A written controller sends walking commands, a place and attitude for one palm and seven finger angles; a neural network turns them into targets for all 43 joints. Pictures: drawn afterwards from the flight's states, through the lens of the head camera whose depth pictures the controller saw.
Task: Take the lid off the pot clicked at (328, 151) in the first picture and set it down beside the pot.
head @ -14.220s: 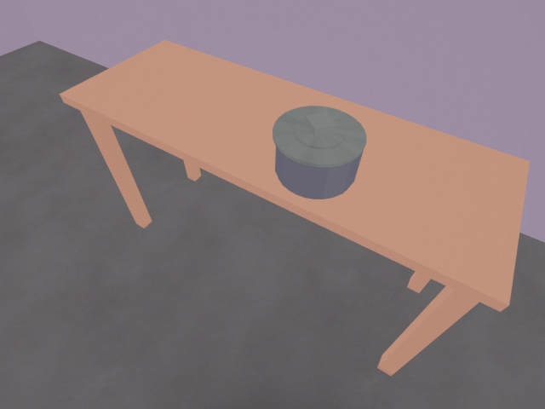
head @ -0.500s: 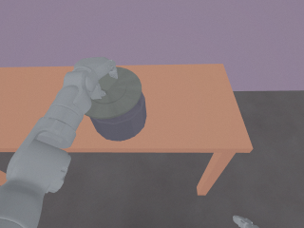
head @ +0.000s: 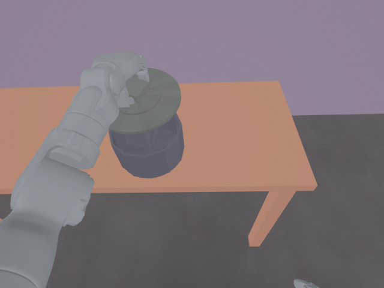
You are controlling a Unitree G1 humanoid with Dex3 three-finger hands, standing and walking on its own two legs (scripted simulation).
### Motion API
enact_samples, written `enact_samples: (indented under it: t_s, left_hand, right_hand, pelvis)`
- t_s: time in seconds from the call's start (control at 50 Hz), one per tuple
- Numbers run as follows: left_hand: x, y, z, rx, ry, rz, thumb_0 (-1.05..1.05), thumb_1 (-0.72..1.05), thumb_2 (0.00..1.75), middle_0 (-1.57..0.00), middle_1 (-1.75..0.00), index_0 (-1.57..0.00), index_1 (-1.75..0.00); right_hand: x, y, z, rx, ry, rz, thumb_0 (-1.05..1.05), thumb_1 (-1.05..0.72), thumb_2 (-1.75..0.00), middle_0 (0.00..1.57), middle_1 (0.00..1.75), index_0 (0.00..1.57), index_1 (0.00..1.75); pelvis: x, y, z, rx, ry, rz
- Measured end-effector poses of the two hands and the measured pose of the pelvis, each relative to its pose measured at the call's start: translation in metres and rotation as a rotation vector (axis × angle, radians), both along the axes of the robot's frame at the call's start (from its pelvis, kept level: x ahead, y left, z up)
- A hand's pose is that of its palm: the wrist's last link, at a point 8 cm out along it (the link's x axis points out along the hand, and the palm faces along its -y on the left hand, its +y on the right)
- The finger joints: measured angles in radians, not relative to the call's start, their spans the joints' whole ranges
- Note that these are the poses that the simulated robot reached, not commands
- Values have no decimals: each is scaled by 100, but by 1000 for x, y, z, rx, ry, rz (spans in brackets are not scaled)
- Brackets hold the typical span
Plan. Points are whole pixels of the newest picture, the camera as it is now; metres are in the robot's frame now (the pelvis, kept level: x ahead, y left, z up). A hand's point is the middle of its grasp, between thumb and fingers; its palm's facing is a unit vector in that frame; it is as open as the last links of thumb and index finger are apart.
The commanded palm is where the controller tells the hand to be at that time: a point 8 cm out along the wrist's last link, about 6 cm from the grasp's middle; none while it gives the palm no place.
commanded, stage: lift the lid straight up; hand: left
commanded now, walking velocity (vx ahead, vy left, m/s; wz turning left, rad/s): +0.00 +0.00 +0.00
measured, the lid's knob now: (134, 89) +0.51 +0.12 +0.14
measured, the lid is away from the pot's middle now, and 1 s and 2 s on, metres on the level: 0.00 0.04 0.18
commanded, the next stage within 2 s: move the lid sideways beside the pot in 0.54 s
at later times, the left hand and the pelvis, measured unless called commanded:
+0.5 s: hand (119, 80) +0.47 +0.13 +0.20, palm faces -0.27 -0.03 -0.96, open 8.7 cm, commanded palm +0.47 +0.13 +0.27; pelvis +0.00 +0.00 +0.00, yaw +1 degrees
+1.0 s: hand (103, 81) +0.48 +0.17 +0.19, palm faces -0.30 -0.06 -0.95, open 8.7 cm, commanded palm +0.47 +0.18 +0.27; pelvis +0.00 +0.00 +0.00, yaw +0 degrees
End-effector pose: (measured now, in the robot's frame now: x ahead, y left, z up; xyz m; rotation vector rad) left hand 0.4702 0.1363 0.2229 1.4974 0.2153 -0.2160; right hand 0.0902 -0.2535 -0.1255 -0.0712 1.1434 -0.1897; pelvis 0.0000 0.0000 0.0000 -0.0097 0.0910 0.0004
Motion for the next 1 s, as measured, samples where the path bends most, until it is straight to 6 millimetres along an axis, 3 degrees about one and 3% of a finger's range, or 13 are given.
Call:
enact_samples:
  t_s: [0.38,0.7,0.86,1.0]
  left_hand:
    - [-2,2,32,10,-18,6,-2,18,97,-69,-98,-49,-84]
    - [-3,-7,29,9,5,-23,-2,18,97,-69,-98,-49,-84]
    - [3,11,35,22,-25,32,-2,18,97,-69,-98,-49,-84]
    - [2,35,29,29,33,78,-1,18,97,-69,-98,-49,-84]
  right_hand:
    - [18,-5,6,-11,-46,36,1,-91,-90,20,29,20,30]
    - [24,1,6,-3,-56,55,1,-91,-90,20,29,20,30]
    - [14,-2,5,-6,-41,27,1,-91,-90,20,29,20,30]
    - [7,-7,6,-21,-16,18,1,-91,-90,20,29,20,30]
  pelvis:
    - [1,-3,1,1,-14,11]
    - [-1,-3,1,2,-13,13]
    - [0,-4,2,2,-5,1]
    - [1,-3,1,-1,-8,5]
